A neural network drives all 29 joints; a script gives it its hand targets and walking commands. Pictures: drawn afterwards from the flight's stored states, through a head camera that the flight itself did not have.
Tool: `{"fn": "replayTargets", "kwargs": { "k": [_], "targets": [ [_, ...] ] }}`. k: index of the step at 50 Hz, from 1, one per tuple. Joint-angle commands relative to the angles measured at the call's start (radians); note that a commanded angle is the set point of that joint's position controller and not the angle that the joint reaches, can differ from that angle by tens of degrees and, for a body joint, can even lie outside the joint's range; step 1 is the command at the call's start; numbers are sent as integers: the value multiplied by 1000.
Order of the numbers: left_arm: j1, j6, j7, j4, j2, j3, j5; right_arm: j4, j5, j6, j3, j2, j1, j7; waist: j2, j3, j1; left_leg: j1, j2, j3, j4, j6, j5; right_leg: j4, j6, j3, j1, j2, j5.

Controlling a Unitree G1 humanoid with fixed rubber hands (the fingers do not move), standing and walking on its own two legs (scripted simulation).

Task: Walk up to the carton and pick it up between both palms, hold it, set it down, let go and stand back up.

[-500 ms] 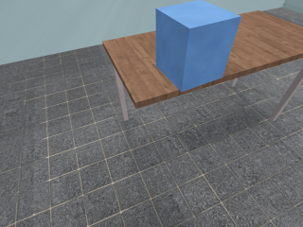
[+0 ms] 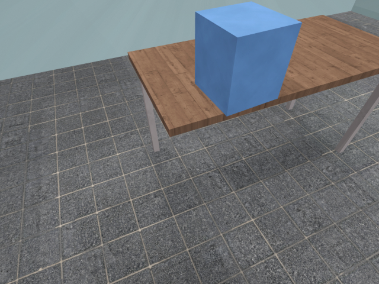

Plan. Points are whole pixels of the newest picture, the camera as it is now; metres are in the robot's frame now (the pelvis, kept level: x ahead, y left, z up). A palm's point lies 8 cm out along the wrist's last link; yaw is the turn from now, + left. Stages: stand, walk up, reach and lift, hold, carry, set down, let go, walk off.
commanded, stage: stand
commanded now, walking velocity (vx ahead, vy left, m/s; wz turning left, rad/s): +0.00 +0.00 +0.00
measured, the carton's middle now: (239, 58) +0.84 -0.13 +0.09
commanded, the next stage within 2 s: walk up in 0.34 s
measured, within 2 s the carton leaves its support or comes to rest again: neither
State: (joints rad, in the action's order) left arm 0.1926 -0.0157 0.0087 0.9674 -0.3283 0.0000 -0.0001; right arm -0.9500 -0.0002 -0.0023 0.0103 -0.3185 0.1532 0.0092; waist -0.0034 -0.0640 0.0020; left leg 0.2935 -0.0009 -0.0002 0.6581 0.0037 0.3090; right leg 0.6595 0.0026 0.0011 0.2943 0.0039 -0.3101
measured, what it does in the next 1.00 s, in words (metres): walks ahead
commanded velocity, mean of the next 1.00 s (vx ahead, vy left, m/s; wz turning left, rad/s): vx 0.00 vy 0.00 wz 0.00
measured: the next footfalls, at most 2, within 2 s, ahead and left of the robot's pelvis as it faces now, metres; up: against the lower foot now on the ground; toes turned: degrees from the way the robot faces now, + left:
left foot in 1.10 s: +0.21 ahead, +0.06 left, +0.00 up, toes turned +10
right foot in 1.44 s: +0.34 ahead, -0.25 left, +0.00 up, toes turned +9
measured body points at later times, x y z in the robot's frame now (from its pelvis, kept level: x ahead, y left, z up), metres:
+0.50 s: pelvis +0.00 +0.00 +0.00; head +0.01 +0.00 +0.45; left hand +0.08 +0.29 -0.13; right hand +0.11 -0.28 -0.12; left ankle +0.03 +0.12 -0.72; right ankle +0.03 -0.12 -0.72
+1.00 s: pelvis +0.08 -0.08 -0.01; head +0.11 -0.07 +0.44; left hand +0.09 +0.24 -0.13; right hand +0.16 -0.42 -0.11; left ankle +0.10 +0.06 -0.68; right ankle +0.06 -0.16 -0.72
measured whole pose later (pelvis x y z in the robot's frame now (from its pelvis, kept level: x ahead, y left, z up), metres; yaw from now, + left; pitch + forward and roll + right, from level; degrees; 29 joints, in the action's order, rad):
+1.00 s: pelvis +0.08 -0.08 -0.01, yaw +7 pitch -4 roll +1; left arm 0.20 -0.01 0.09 0.96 -0.42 0.00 0.00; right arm -0.96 0.00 -0.04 -0.07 -0.44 0.33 -0.02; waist -0.03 -0.12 -0.05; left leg 0.47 0.00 -0.01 1.02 0.00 0.45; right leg 0.73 -0.05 -0.12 0.22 0.03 -0.45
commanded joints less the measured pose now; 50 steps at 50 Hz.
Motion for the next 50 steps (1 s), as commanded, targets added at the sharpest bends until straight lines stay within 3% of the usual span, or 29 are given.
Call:
{"fn": "replayTargets", "kwargs": {
  "k": [1,4,5,7,8,9,10,12,14,19,21,22,26,27,28,29,30,31,33,37,38,39,40,41,42,43,46,48,50],
  "targets": [
    [-117,-35,-3,-16,-234,54,-1,0,-5,-44,-50,-224,-80,-9,13,79,-4,-56,-93,-119,-230,59,-63,-280,-55,160,-40,113,2],
    [-88,-33,-1,-7,-221,47,-5,-19,-5,-41,-67,-267,-57,-14,6,72,4,-51,-101,-127,-239,49,-72,-283,-51,149,-58,110,29],
    [-111,-37,-9,-1,-248,52,-18,-2,-5,-40,-61,-222,-74,-18,-42,75,8,-51,-92,-128,-229,51,-103,-290,-56,153,-56,116,45],
    [-96,-36,-15,4,-232,48,-11,4,-10,-42,-62,-240,-98,-13,24,69,5,-67,-102,-141,-237,52,-73,-261,-64,165,-37,110,85],
    [-88,-38,-11,0,-243,58,0,3,-14,-47,-52,-237,-103,-19,10,67,-11,-29,-106,-135,-235,55,-84,-266,-60,168,-69,113,95],
    [-89,-40,-11,12,-248,50,-10,-8,-7,-48,-57,-225,-69,-13,-6,75,20,-47,-91,-126,-238,47,-77,-264,-61,163,-66,117,102],
    [-103,-34,-9,-3,-228,55,-4,-15,-12,-46,-56,-238,-68,-12,27,79,-7,-48,-102,-126,-239,50,-78,-266,-56,158,-74,110,91],
    [-87,-35,-9,3,-215,52,-8,2,-13,-50,-53,-230,-83,-9,41,99,3,-79,-100,-129,-237,53,-80,-260,-69,164,-57,118,81],
    [-99,-39,-10,-8,-222,46,-1,-1,-6,-41,-52,-229,-82,-11,-1,103,-7,-76,-113,-134,-240,54,-120,-246,-59,140,-75,109,119],
    [-91,-38,-11,-3,-231,54,-9,19,-13,-50,-46,-209,-133,-15,43,103,-20,-46,-104,-131,-250,51,-89,-251,-52,149,-106,111,113],
    [-114,-32,-7,4,-241,56,-5,21,-2,-49,-56,-211,-107,-13,0,74,17,-32,-98,-141,-240,46,-82,-260,-61,163,-68,119,111],
    [-97,-35,-8,2,-218,49,-2,2,-5,-49,-46,-206,-104,-13,-25,94,-11,-47,-107,-147,-260,57,-85,-259,-56,144,-90,116,103],
    [-119,-38,-6,-9,-239,59,-8,-1,-15,-42,-60,-229,-101,-17,13,66,7,-44,-104,-129,-249,52,-76,-256,-54,145,-52,107,89],
    [-113,-13,35,-138,-367,140,-52,-17,-27,-56,-136,-389,153,-20,-65,77,27,-34,-138,-325,-308,121,396,-73,-70,38,20,43,-348],
    [-137,-3,51,-168,-321,146,-61,-17,-42,-65,-156,-452,220,-25,67,-3,52,-123,-246,-576,-439,188,624,139,-52,0,260,-8,-352],
    [-200,-1,60,-196,-308,137,-75,-2,-45,-77,-183,-480,230,-35,139,-93,78,-182,-343,-735,-497,239,626,294,-33,70,462,37,-264],
    [-194,0,66,-220,-307,151,-78,14,-37,-95,-187,-478,241,-46,84,-40,69,-222,-356,-740,-482,265,556,352,-30,104,487,58,-208],
    [-171,-3,69,-205,-320,154,-72,32,-31,-104,-184,-461,211,-52,12,-36,40,-178,-357,-727,-471,256,524,396,-23,117,466,65,-179],
    [-69,-8,91,-181,-316,155,-66,64,-47,-110,-179,-444,127,-53,70,37,-22,-98,-316,-567,-424,216,450,355,-18,119,345,90,-200],
    [-15,-7,101,-163,-308,147,-55,102,-48,-106,-180,-442,70,-43,237,26,-66,103,-283,-419,-349,193,364,145,-42,66,127,114,-223],
    [97,-10,94,-127,-342,155,-59,120,-41,-103,-172,-422,18,-40,117,70,-123,213,-276,-418,-265,179,370,39,-65,91,-70,118,-171],
    [243,-23,81,-61,-349,166,-62,129,-43,-92,-149,-359,-62,-37,-11,56,-227,451,-159,-248,18,99,278,-94,-68,145,-375,83,-206],
    [330,-26,67,-35,-456,190,-67,111,-33,-85,-106,-219,26,-41,-414,59,-237,578,92,-71,478,45,332,-351,-45,423,-376,228,-552],
    [175,-23,61,-96,-445,176,-59,134,1,-84,-93,-250,18,-57,-331,-38,-180,617,99,-85,556,30,274,-588,-93,672,-196,343,-687],
    [69,-19,56,-139,-438,169,-42,104,-3,-85,-116,-324,48,-55,-177,-93,-121,557,28,-96,568,21,175,-590,-96,636,-105,354,-692],
    [6,-14,52,-143,-423,168,-35,64,3,-91,-125,-356,112,-47,-138,-50,-85,490,-2,-50,539,15,120,-519,-104,494,-136,324,-528],
    [43,-10,47,-145,-352,140,-43,60,-4,-84,-133,-355,157,-38,-126,-64,-83,415,-46,-23,419,-4,102,-425,-142,326,-181,266,-270],
    [72,-8,52,-145,-379,142,-38,76,-3,-86,-125,-333,143,-38,-207,-60,-85,390,-35,11,324,9,112,-390,-186,260,-199,271,-143],
    [57,-5,54,-160,-374,141,-36,90,-4,-94,-127,-342,121,-40,-136,-75,-85,339,-47,44,239,0,96,-365,-207,191,-170,291,-18]
  ]
}}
